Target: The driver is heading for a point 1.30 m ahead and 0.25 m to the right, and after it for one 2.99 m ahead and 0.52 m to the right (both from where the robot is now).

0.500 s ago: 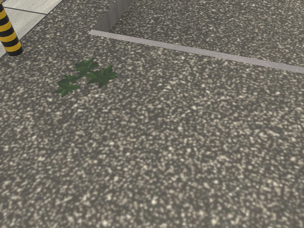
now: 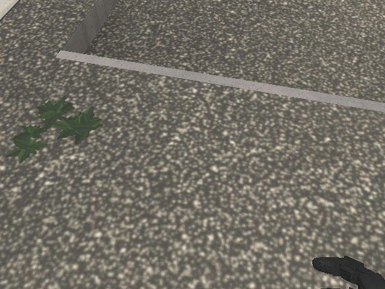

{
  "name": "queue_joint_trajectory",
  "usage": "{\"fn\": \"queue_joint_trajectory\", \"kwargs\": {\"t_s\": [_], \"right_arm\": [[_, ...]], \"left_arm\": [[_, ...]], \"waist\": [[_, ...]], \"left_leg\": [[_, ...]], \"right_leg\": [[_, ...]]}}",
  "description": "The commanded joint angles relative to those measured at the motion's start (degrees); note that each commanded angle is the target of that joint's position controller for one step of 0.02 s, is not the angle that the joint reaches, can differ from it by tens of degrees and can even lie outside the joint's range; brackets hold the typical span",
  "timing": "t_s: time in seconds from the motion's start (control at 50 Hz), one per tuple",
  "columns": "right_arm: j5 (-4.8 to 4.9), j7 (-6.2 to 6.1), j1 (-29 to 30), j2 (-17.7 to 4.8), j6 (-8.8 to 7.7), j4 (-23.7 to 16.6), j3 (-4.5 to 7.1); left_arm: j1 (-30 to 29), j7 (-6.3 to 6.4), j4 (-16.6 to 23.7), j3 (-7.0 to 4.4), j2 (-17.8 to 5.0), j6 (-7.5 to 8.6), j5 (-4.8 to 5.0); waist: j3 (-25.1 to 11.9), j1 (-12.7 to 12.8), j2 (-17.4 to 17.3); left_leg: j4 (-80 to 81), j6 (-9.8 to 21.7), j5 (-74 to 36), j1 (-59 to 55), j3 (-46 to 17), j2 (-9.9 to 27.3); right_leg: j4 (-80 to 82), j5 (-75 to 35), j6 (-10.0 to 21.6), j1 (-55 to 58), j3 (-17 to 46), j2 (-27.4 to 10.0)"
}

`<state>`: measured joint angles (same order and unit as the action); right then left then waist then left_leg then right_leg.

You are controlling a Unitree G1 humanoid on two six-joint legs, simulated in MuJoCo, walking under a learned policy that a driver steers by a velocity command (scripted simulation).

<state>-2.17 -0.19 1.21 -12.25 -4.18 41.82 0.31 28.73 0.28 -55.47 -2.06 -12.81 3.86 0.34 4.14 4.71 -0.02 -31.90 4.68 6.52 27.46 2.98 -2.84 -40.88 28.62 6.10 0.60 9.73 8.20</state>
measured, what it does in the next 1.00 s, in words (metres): walks ahead, turning right: right foot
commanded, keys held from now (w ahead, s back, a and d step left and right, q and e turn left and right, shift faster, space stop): w+e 0.66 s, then w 0.32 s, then w+q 0.02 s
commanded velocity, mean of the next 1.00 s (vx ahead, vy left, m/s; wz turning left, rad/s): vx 0.50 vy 0.00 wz -0.48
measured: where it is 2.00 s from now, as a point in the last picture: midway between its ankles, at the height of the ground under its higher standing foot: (299, 151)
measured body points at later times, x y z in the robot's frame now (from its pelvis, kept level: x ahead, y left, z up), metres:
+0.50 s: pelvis +0.26 -0.06 +0.01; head +0.29 -0.08 +0.45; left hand +0.54 +0.08 -0.08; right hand +0.14 -0.29 -0.14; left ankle +0.12 +0.08 -0.71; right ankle +0.35 -0.16 -0.71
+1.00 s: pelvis +0.52 -0.17 +0.02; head +0.54 -0.18 +0.47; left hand +0.60 +0.09 -0.11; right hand +0.60 -0.46 -0.08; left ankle +0.71 -0.14 -0.69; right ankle +0.35 -0.16 -0.72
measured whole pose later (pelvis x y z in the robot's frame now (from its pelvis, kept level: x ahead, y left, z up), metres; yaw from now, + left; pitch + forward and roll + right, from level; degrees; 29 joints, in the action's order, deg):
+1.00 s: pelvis +0.52 -0.17 +0.02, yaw -29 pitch +1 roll -1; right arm -1.7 2.2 -2.9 -13.5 -1.8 42.0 0.9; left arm 26.4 0.3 -52.5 -2.3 -14.2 4.1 -1.1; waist 2.2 4.5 -1.8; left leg -34.7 2.4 2.6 33.3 2.8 2.5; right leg -11.6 18.9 6.4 6.6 5.8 7.5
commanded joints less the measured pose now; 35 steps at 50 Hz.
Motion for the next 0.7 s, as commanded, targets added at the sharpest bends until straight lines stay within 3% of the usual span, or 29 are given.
{"fn": "queue_joint_trajectory", "kwargs": {"t_s": [0.02, 0.04, 0.06, 0.1, 0.18, 0.3, 0.38, 0.42, 0.44, 0.48, 0.5, 0.52, 0.54, 0.56, 0.58, 0.6, 0.64, 0.66, 0.7], "right_arm": [[0.26, -0.62, -18.0, -10.7, 0.47, 1.3, 4.47], [0.71, -0.42, -13.6, -7.1, 0.16, 0.9, 3.54], [0.49, -0.16, -12.6, -5.7, -0.24, 1.4, 3.16], [0.88, -0.33, -14.6, -5.0, -1.23, 3.4, 2.89], [1.46, 0.16, -18.2, -5.8, -3.06, 5.6, 3.15], [1.13, 0.44, -21.5, -7.1, -2.88, 7.4, 3.23], [1.09, -0.2, -25.5, -9.1, -2.11, 8.9, 3.57], [0.99, -0.66, -27.2, -10.0, -1.14, 9.9, 3.73], [0.92, -0.89, -27.4, -10.7, -0.66, 10.2, 3.85], [0.83, -1.2, -27.4, -12.5, 0.47, 10.6, 4.2], [1.0, -1.19, -26.9, -12.4, 0.91, 10.0, 4.07], [1.71, -0.73, -27.8, -9.2, 0.71, 7.3, 3.21], [1.67, 0.3, -25.5, -6.9, -0.04, 2.9, 3.02], [1.27, 0.46, -18.1, -10.9, -0.66, 1.3, 3.77], [1.96, 0.58, -16.3, -9.0, -1.35, 0.7, 3.1], [1.79, 0.43, -17.6, -8.4, -1.58, 1.7, 2.9], [-0.25, 0.58, -19.8, -7.8, 0.39, 2.3, 2.85], [-0.76, 0.82, -20.3, -7.5, 1.41, 2.3, 2.89], [-0.72, 1.31, -19.5, -6.5, 2.52, 1.9, 2.76]], "left_arm": [[1.5, 0.48, 5.4, -1.29, -7.5, -0.28, -1.04], [-3.3, -0.24, 6.2, -1.71, -7.8, -0.56, -1.47], [-5.0, -0.73, 6.7, -1.72, -6.8, -0.81, -1.65], [-5.3, -1.74, 7.1, -1.66, -5.2, -2.11, -2.55], [-11.7, -3.01, 10.4, -1.29, -3.5, -3.36, -2.7], [-23.9, -4.35, 15.1, -0.27, -2.4, -2.95, -2.08], [-31.0, -5.0, 17.8, 0.0, -3.0, -2.84, -2.37], [-32.2, -4.87, 18.6, -0.22, -3.6, -2.84, -2.88], [-31.4, -4.64, 18.6, -0.44, -3.9, -2.85, -3.06], [-23.2, -4.04, 16.4, -1.45, -5.5, -2.44, -3.26], [-13.1, -3.35, 13.0, -2.61, -7.4, -1.89, -3.7], [-5.2, -2.29, 11.5, -4.51, -13.2, -1.84, -4.32], [-6.8, -1.75, 12.9, -5.69, -18.0, -2.37, -2.21], [-4.9, -1.2, 12.5, -5.53, -16.8, -3.09, -1.68], [-7.4, -0.66, 11.4, -4.98, -14.4, -2.95, -1.28], [-10.0, -0.56, 11.4, -4.26, -11.5, -2.54, -1.01], [-14.1, -0.5, 12.1, -3.35, -9.0, -1.62, -0.68], [-13.9, -0.68, 12.1, -3.17, -8.8, -1.0, -0.45], [-12.2, -0.94, 11.2, -3.18, -9.2, -0.12, -0.33]], "waist": [[-15.7, -7.6, -5.4], [-8.0, -6.6, -2.2], [-4.9, -5.6, -0.6], [-2.3, -3.9, -3.1], [-1.2, -3.6, -3.3], [0.3, -5.4, -3.3], [1.6, -7.8, -3.7], [1.5, -8.0, -4.0], [0.6, -7.3, -4.6], [-4.7, -3.6, -5.6], [-10.5, 0.7, -3.3], [-18.0, 3.1, 4.3], [-22.2, 0.5, 14.3], [-18.7, 3.3, 5.5], [-11.8, 1.1, 3.3], [-7.3, -2.0, 0.0], [-5.8, -6.0, -0.2], [-6.2, -6.6, 0.3], [-5.5, -6.9, 0.8]], "left_leg": [[15.7, 10.9, 23.2, -38.6, -43.3, 26.1], [18.3, 9.5, 23.5, -29.4, -34.0, 23.4], [20.1, 8.4, 17.1, -24.1, -27.9, 21.2], [22.2, 6.7, 8.0, -17.7, -18.2, 18.5], [25.5, 6.8, -0.6, -17.2, -8.8, 18.5], [24.4, 4.2, -10.4, -19.1, 3.9, 15.3], [22.7, 3.3, -13.2, -25.1, 6.8, 17.2], [19.2, 2.9, -20.3, -30.1, 8.1, 18.4], [15.6, 2.5, -29.1, -31.8, 9.2, 18.7], [0.9, 1.8, -44.0, -32.6, 11.3, 18.8], [-12.5, 0.4, -39.5, -27.1, 12.7, 17.5], [-31.4, -2.2, -18.4, -9.4, 12.8, 15.2], [-49.2, -5.4, 24.3, 11.5, 6.6, 3.3], [-50.6, -5.0, 20.3, 18.1, -2.3, 5.2], [-47.1, -4.5, 14.7, 18.4, -3.2, 7.9], [-40.7, -4.4, 12.4, 14.2, -3.4, 9.8], [-35.4, -5.3, 12.3, 7.3, -4.0, 10.7], [-34.3, -5.9, 12.2, 6.0, -3.7, 10.3], [-30.8, -6.5, 9.1, 6.5, -2.6, 9.9]], "right_leg": [[-35.0, -3.1, 0.0, -35.6, -3.2, -5.6], [-32.7, -8.7, -0.1, -34.8, -3.7, -7.5], [-31.0, -10.4, -0.2, -33.6, -4.3, -9.0], [-28.7, -10.5, -0.9, -31.1, -5.1, -11.1], [-25.1, -15.5, -1.8, -36.2, -6.1, -13.3], [-8.3, -29.6, -2.6, -37.6, -10.4, -13.1], [1.1, -27.2, -1.2, -35.5, -14.7, -12.0], [4.0, -21.3, 0.3, -34.8, -16.3, -10.4], [5.2, -17.8, 1.3, -32.6, -17.4, -8.7], [8.0, -12.8, 3.9, -22.3, -18.6, -4.0], [11.9, -14.6, 5.8, -9.2, -17.4, -2.4], [13.9, -4.4, 10.3, 9.3, 0.3, -15.0], [22.4, -6.8, 16.9, 19.9, 31.2, -28.7], [24.1, -16.6, 16.3, 18.6, 27.4, -27.5], [23.7, -24.6, 15.0, 11.9, 18.6, -26.0], [24.5, -32.2, 12.3, 3.5, 13.1, -22.9], [26.1, -37.2, 10.3, -4.9, 7.3, -18.1], [26.7, -39.2, 10.5, -6.6, 6.6, -17.2], [28.5, -39.9, 10.3, -8.4, 4.2, -15.9]]}}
